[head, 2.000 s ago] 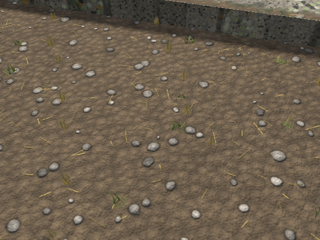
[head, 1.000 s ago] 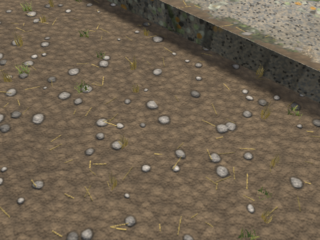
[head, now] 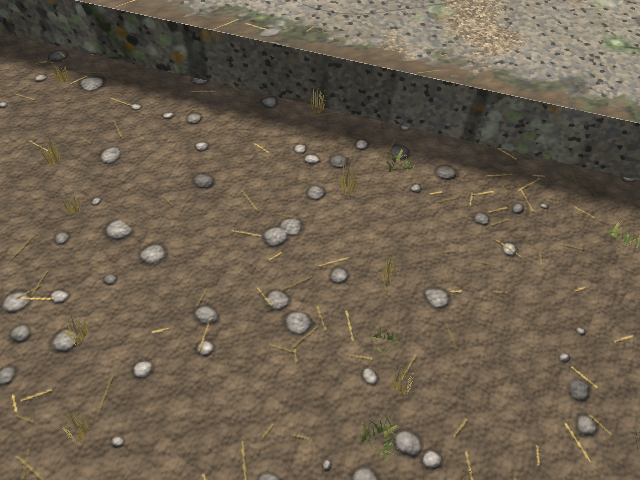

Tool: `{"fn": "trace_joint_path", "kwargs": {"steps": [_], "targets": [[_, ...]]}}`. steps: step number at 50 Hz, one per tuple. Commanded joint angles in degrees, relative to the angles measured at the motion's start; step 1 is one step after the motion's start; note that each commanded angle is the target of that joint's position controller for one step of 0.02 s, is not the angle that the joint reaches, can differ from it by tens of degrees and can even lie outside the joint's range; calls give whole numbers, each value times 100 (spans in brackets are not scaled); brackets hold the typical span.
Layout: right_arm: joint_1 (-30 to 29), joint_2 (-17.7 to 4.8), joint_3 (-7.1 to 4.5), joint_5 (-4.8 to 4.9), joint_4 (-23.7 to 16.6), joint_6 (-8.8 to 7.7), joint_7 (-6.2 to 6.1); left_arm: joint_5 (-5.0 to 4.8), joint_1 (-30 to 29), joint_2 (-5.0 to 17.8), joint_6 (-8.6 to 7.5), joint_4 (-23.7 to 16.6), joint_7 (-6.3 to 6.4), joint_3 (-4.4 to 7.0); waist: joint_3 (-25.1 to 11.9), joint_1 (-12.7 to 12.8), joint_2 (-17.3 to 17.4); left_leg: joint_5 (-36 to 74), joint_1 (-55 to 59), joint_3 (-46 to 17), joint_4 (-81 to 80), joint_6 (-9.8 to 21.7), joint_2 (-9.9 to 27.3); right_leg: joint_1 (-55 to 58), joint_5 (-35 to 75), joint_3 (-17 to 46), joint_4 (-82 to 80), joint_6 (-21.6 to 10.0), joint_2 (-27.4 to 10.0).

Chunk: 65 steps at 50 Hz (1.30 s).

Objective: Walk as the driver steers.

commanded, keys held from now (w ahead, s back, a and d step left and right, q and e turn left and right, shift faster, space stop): q+shift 0.48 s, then shift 0.08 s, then e+shift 0.44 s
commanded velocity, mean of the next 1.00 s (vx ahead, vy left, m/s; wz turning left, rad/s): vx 0.00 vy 0.00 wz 0.38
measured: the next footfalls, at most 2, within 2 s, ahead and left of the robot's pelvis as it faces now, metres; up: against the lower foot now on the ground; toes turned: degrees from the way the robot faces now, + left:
right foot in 0.08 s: +0.05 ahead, -0.11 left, +0.00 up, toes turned +12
left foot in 0.54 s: +0.00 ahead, +0.10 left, +0.00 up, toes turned +33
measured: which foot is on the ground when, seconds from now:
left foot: down 0.00-0.08, up 0.10-0.52, down 0.54-1.00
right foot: up 0.00-0.06, down 0.08-0.54, up 0.56-1.00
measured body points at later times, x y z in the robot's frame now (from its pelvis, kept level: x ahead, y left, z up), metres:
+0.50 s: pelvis +0.00 -0.01 -0.01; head +0.05 +0.01 +0.44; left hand -0.03 +0.28 -0.12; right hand +0.29 -0.16 -0.10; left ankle -0.04 +0.08 -0.72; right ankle +0.01 -0.12 -0.74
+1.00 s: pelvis +0.01 +0.01 -0.01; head +0.04 +0.00 +0.44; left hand +0.01 +0.30 -0.12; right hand +0.23 -0.19 -0.13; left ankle -0.04 +0.08 -0.74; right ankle +0.02 -0.08 -0.73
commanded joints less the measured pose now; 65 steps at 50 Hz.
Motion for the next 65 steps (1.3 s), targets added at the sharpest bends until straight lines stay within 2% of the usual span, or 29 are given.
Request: {"fn": "trace_joint_path", "kwargs": {"steps": [1, 3, 4, 5, 6, 8, 9, 12, 17, 23, 25, 26, 27, 28, 29, 31, 34, 38, 46, 50, 51, 52, 53, 54, 56, 57, 59, 61, 65], "targets": [[-182, -974, -325, -30, -401, -19, 24, -41, 226, 385, -157, -354, 69, 78, -839, 133, 1057, 120, 743, -1913, -680, 784, 1131, 171, 110, -84, -762, -104, 204], [-555, -948, -327, 24, -486, -6, 28, -34, 741, 427, -226, -204, 151, 102, -790, 469, 1004, -502, 0, -1834, -560, 363, 802, 1242, 755, -132, -2086, -227, 188], [-522, -728, -267, 61, -539, -28, 3, 17, 873, 772, -265, -168, 218, 186, -765, 460, 522, -1490, -663, -1475, -183, -3, 379, 1870, 609, 446, -2829, -384, -519], [-308, -311, -178, 122, -681, -55, -18, 93, 638, 1454, -248, -338, 233, 317, -796, 302, -1068, -2292, -1547, -126, 1361, -303, -487, 2138, -500, 2369, -3459, -922, -2273], [-249, -795, -276, -112, -530, -68, -70, 182, 108, 1360, -216, -437, 194, 288, -372, 199, -779, -2268, -1703, 457, 2512, -369, -172, 1211, 52, 2514, -3460, -1310, -2753], [-151, -895, -335, -145, -360, -20, 20, 150, -143, 592, -233, -491, 152, 70, -191, -39, -302, -1700, -1292, 587, 3583, -331, 189, 786, 1683, 1242, -3006, -1230, -2091], [32, -810, -313, -142, -288, 39, 91, 124, -223, 536, -249, -519, 150, 44, -253, -117, -485, -1489, -1322, 673, 3971, -340, 236, 949, 2210, 720, -2849, -1118, -1803], [-131, -698, -212, -34, -351, 117, 238, 127, 162, 565, -255, -490, 150, 66, -330, 134, -674, -1360, -1629, 1056, 4060, -501, 418, 1563, 3626, -66, -2503, -1119, -1659], [-883, -495, -73, 2, -723, 174, 327, 133, 867, 787, -238, -298, 104, 210, -403, 551, -809, -1530, -1744, 1356, 3127, -553, 680, 2351, 4454, -415, -2238, -1271, -2075], [-1090, -350, -13, 69, -975, 197, 335, 78, 701, 914, -267, -295, -62, 315, -540, 460, -989, -1605, -424, 1925, 1685, -242, 609, 1799, 4609, -1233, -1745, -984, -2203], [-981, -379, -36, 1, -1000, 182, 296, -23, 759, 949, -251, -260, -91, 342, -629, 381, -975, -1550, 73, 1929, 987, -77, 489, 1605, 4592, -1351, -1238, -804, -2261], [-561, -385, -54, -70, -880, 122, 232, -83, 723, 971, -224, -219, -103, 356, -779, 85, -658, -888, 771, 1826, 146, 55, 403, 1237, 4361, -1568, -596, -576, -2153], [31, -799, -162, -184, -717, 27, 120, -108, 855, 900, -213, -225, -119, 337, -1080, -220, 189, -45, 1979, 839, -572, 290, 902, 200, 3237, -1773, 618, -221, -1846], [38, -1742, -328, -90, -879, -48, 28, 46, 836, 214, -169, -718, -155, 134, -1222, 33, 1887, 2684, 2694, -1717, -542, 1098, 2889, -1714, -1235, -1799, 1849, 220, -820], [526, -1434, -324, 78, -776, -54, -12, 173, 462, 530, -47, -603, -74, 179, -1546, -538, 959, 3494, 2479, -1217, -357, 1696, 3057, -1578, -1332, -818, 2512, 207, -844], [-400, -511, 59, 37, -738, -61, -118, -28, 548, 394, -1, -365, -88, 127, -804, 34, 762, 2731, 1538, 44, -606, 1332, 2312, -1124, -369, -552, 2208, 108, -1012], [-1099, 21, 354, -54, -690, -173, -235, 43, 1195, 457, 88, 164, -184, 142, -676, 418, 866, 2783, 886, 1116, -784, 855, 1714, 44, 383, -635, 1416, 100, -757], [-725, -555, 191, -83, -447, -178, -273, -1, 1027, 495, 106, 139, -282, 198, -379, 197, 802, 1974, 1132, 1155, -730, 908, 2001, -236, 179, -648, 1014, 5, -545], [-615, -518, 125, -133, -340, -197, -264, -14, 617, 257, 116, -226, -394, 210, -328, 131, 723, 1603, 1226, 1306, -508, 1072, 2486, -279, -203, -951, 381, -139, -693], [-694, -651, 38, -64, -300, -213, -209, -44, 793, 216, 55, -344, -415, 249, -592, 334, 634, 1610, 1144, 1765, 260, 656, 2488, 470, 323, -1134, -874, -375, -539], [-603, -649, 11, -43, -243, -208, -197, 11, 1021, 321, -13, -295, -376, 286, -676, 496, 272, 933, 757, 2045, 890, 277, 2290, 1015, 1076, -791, -1626, -501, -548], [-476, -442, 50, -49, -355, -190, -170, 109, 1299, 1023, -103, -279, -286, 459, -674, 534, -1104, -748, -374, 2501, 2460, -170, 1625, 1690, 2320, 1034, -2447, -836, -1598], [-1059, -177, 161, -86, -822, -96, -197, 26, 1644, 1686, -116, -265, -279, 650, -512, 687, -1800, -3203, -1846, 1918, 3368, -453, 458, 1832, 4203, 2940, -2507, -1857, -2634], [-1071, -324, 156, -146, -747, -48, -214, -49, 1800, 1471, -91, -245, -264, 645, -632, 760, -828, -3048, -2007, 1198, 4059, -463, 665, 2060, 4100, 2509, -2410, -2118, -2559], [-919, -388, 135, -57, -599, -127, -190, -56, 957, 1069, 16, -387, -175, 517, -237, 352, -300, -1850, -2025, 969, 3926, -435, 881, 1605, 3189, 1625, -2440, -1730, -1810], [-894, -497, 104, -121, -587, -159, -187, -96, 632, 953, 33, -483, -137, 481, -258, 257, -370, -1488, -1954, 988, 3792, -458, 880, 1581, 3226, 1444, -2430, -1547, -1542], [-663, -582, 90, -263, -461, -154, -70, -71, 813, 896, -2, -466, -196, 468, -767, 340, -362, -1080, -1742, 1029, 3735, -502, 827, 1690, 754, 1553, -2799, -1507, -1233], [-887, -565, 91, -250, -529, -148, 22, -33, 1016, 988, -70, -404, -267, 494, -497, 447, -444, -991, -2034, 1033, 3313, -549, 788, 1612, -1023, 2033, -3207, -1540, -1210], [-1318, -522, 124, -213, -593, -289, 45, 29, 1352, 1122, -227, -288, -254, 533, -177, 626, -554, -702, -2234, 965, 2332, -694, 714, 1567, -1014, 2366, -3252, -1597, -1163]]}}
